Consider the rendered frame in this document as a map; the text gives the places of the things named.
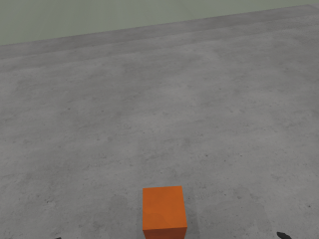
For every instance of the carton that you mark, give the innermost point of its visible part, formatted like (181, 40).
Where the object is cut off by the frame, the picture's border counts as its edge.
(164, 213)

